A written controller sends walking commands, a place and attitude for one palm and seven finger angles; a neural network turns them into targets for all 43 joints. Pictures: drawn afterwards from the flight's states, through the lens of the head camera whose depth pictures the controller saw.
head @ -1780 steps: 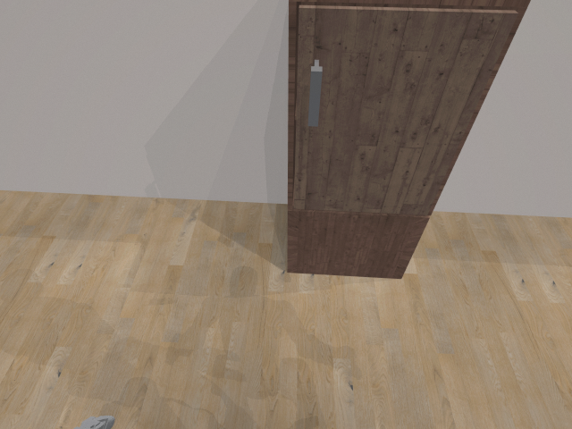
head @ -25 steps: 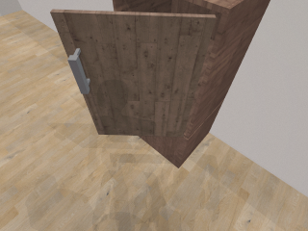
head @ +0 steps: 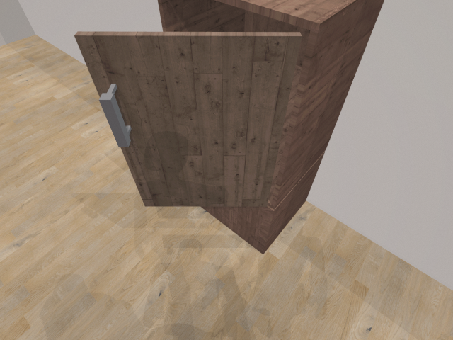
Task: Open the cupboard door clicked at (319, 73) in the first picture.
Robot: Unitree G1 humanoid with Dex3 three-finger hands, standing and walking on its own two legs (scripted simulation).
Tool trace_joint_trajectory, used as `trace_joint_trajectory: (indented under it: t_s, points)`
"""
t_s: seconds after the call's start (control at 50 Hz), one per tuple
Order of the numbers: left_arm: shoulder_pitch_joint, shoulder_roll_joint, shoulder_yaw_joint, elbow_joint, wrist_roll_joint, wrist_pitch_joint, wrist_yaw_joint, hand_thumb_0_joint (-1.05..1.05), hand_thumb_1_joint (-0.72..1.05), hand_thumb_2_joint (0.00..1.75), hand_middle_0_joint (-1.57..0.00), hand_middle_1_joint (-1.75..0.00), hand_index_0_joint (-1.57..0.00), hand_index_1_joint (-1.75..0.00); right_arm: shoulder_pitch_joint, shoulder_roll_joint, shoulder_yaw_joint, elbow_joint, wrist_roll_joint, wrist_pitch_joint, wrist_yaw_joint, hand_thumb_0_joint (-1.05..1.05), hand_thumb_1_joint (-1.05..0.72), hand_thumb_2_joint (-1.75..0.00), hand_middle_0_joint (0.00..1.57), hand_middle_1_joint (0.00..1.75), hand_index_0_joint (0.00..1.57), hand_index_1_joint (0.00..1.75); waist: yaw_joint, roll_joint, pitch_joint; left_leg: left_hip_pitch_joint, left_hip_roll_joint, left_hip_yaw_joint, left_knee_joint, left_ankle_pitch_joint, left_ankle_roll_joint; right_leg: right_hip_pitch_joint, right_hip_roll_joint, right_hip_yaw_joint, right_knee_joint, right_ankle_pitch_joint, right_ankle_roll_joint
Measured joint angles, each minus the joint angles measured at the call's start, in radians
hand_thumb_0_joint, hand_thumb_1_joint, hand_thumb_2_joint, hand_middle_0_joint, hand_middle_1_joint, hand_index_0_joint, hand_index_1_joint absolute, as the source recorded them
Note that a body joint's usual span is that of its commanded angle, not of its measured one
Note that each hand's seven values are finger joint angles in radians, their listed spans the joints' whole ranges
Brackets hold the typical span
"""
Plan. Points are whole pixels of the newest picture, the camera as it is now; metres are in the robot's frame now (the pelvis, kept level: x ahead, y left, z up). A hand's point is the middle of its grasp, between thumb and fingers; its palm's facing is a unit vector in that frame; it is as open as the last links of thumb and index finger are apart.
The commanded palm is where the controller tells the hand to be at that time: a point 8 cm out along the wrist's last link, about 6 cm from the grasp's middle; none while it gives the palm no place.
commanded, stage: come to a stop and stand still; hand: left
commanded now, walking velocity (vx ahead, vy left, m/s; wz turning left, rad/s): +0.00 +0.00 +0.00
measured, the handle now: (118, 116) +0.56 +0.28 +0.08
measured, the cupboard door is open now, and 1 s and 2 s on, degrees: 40 40 40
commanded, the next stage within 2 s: look again from close up in 0.26 s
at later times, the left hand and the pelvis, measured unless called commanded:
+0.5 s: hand out of the picture +0.02 +0.19 -0.16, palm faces +0.00 -0.97 -0.23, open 7.4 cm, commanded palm none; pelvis +0.00 +0.00 +0.01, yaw +0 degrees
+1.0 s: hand out of the picture +0.06 +0.19 -0.16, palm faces +0.01 -0.97 -0.25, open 7.4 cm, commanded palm none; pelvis +0.01 -0.01 +0.01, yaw +0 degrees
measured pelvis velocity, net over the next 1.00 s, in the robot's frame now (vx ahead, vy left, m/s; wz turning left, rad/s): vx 0.01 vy -0.01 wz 0.00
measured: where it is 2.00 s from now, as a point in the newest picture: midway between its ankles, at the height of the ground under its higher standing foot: outside the picture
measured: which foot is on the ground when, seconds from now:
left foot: down 0.00-1.00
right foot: down 0.00-1.00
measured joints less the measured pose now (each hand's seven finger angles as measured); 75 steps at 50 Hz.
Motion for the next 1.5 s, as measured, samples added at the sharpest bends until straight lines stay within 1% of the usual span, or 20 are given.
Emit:
trace_joint_trajectory:
  t_s: [0.12,0.3,0.66,0.96,1.08,1.22,1.24,1.3,1.32,1.38,1.4,1.44,1.46,1.5]
  points:
    - [0.022,0.015,0.0,0.017,-0.001,0.009,-0.011,0.0,0.91,0.9,-0.2,-0.3,-0.2,-0.3,0.015,-0.012,0.012,0.004,-0.001,-0.001,0.001,0.01,-0.92,-0.9,0.19,0.3,0.2,0.3,0.012,0.016,0.002,0.023,-0.011,0.001,-0.03,0.02,0.006,0.017,-0.01,0.001,-0.016,0.012,0.007]
    - [0.029,0.038,0.001,0.051,-0.003,0.007,-0.017,0.0,0.91,0.9,-0.2,-0.3,-0.2,-0.3,0.011,-0.018,0.024,0.055,0.001,-0.006,0.006,0.01,-0.91,-0.9,0.2,0.3,0.2,0.3,0.022,0.009,0.01,0.044,-0.017,0.0,-0.087,0.055,0.006,0.032,-0.014,0.001,-0.056,0.037,0.007]
    - [-0.021,0.033,-0.002,0.082,-0.001,-0.001,-0.02,0.0,0.91,0.9,-0.2,-0.3,-0.2,-0.3,-0.032,-0.022,0.022,0.118,0.003,-0.015,-0.001,0.01,-0.91,-0.9,0.19,0.3,0.2,0.3,0.022,-0.022,0.015,0.073,-0.007,-0.003,-0.126,0.063,-0.006,0.06,-0.002,-0.002,-0.094,0.044,0.0]
    - [-0.039,0.055,0.008,0.076,0.0,-0.004,-0.019,0.0,0.91,0.9,-0.2,-0.3,-0.2,-0.3,-0.05,-0.019,0.019,0.123,0.002,-0.017,-0.004,0.01,-0.91,-0.9,0.2,0.3,0.2,0.3,0.023,-0.025,0.01,0.091,0.0,-0.008,-0.14,0.059,-0.015,0.078,0.007,-0.006,-0.108,0.038,-0.008]
    - [-0.037,0.057,0.016,0.063,0.002,0.003,-0.014,0.0,0.91,0.9,-0.2,-0.3,-0.2,-0.3,-0.046,-0.028,0.014,0.11,0.0,-0.004,-0.005,0.01,-0.91,-0.9,0.2,0.3,0.2,0.3,0.028,-0.02,0.006,0.078,0.0,-0.009,-0.119,0.048,-0.017,0.066,0.006,-0.007,-0.089,0.027,-0.01]
    - [-0.002,0.037,0.032,0.038,0.006,0.015,-0.01,0.0,0.91,0.9,-0.2,-0.3,-0.2,-0.3,-0.01,-0.017,0.003,0.079,-0.002,0.021,-0.002,0.01,-0.91,-0.9,0.19,0.3,0.2,0.3,0.035,-0.02,-0.001,0.029,-0.007,-0.009,-0.032,0.001,-0.02,0.033,-0.008,-0.013,-0.025,-0.01,-0.003]
    - [0.005,0.036,0.036,0.035,0.007,0.017,-0.009,0.0,0.9,0.9,-0.2,-0.3,-0.2,-0.3,-0.005,-0.012,0.002,0.075,-0.002,0.023,-0.002,0.01,-0.91,-0.9,0.19,0.3,0.2,0.3,0.037,-0.026,0.0,0.026,-0.011,-0.005,-0.026,-0.004,-0.017,0.027,-0.014,-0.012,-0.014,-0.016,0.001]
    - [0.022,0.037,0.042,0.034,0.007,0.029,-0.007,0.0,0.9,0.9,-0.2,-0.3,-0.2,-0.3,0.008,0.007,0.001,0.07,-0.004,0.016,0.0,0.01,-0.91,-0.9,0.19,0.3,0.2,0.3,0.041,-0.053,0.005,0.035,-0.032,0.009,-0.036,-0.002,0.015,0.013,-0.035,0.003,0.021,-0.034,0.015]
    - [0.025,0.037,0.042,0.036,0.008,0.035,-0.006,0.0,0.9,0.9,-0.2,-0.3,-0.2,-0.3,0.014,0.013,0.003,0.069,-0.004,0.01,-0.001,0.01,-0.91,-0.9,0.19,0.3,0.2,0.3,0.041,-0.059,0.007,0.038,-0.038,0.012,-0.038,-0.002,0.021,0.01,-0.041,0.007,0.031,-0.04,0.015]
    - [0.021,0.035,0.035,0.045,0.007,0.05,-0.002,0.0,0.91,0.9,-0.2,-0.3,-0.2,-0.3,0.031,0.035,0.009,0.07,-0.005,-0.003,-0.01,0.01,-0.91,-0.9,0.19,0.3,0.2,0.3,0.038,-0.067,0.014,0.047,-0.051,0.015,-0.05,0.003,0.034,-0.008,-0.043,0.028,0.091,-0.127,0.011]
    - [0.017,0.033,0.034,0.047,0.006,0.051,-0.002,0.0,0.91,0.9,-0.2,-0.3,-0.2,-0.3,0.035,0.041,0.011,0.073,-0.005,-0.005,-0.012,0.01,-0.91,-0.9,0.19,0.3,0.2,0.3,0.037,-0.068,0.017,0.05,-0.055,0.014,-0.055,0.006,0.037,-0.009,-0.043,0.033,0.099,-0.134,0.01]
    - [0.01,0.028,0.032,0.048,0.004,0.045,-0.004,0.0,0.91,0.9,-0.2,-0.3,-0.2,-0.3,0.041,0.053,0.014,0.081,-0.003,-0.007,-0.017,0.01,-0.91,-0.9,0.19,0.3,0.2,0.3,0.036,-0.068,0.023,0.055,-0.063,0.012,-0.058,0.009,0.037,0.005,-0.044,0.042,0.061,-0.091,0.007]
    - [0.007,0.024,0.032,0.05,0.003,0.04,-0.005,0.0,0.91,0.9,-0.2,-0.3,-0.2,-0.3,0.042,0.056,0.014,0.087,-0.002,-0.007,-0.018,0.01,-0.91,-0.9,0.2,0.3,0.2,0.3,0.036,-0.065,0.027,0.056,-0.064,0.01,-0.055,0.008,0.036,0.016,-0.044,0.044,0.035,-0.034,0.013]
    - [0.004,0.009,0.027,0.057,0.001,0.028,-0.006,0.0,0.91,0.9,-0.2,-0.3,-0.19,-0.3,0.041,0.053,0.012,0.103,0.001,-0.005,-0.019,0.01,-0.91,-0.9,0.2,0.3,0.2,0.3,0.034,-0.042,0.028,0.065,-0.053,0.002,-0.055,0.005,0.032,0.037,-0.034,0.036,0.008,-0.012,0.027]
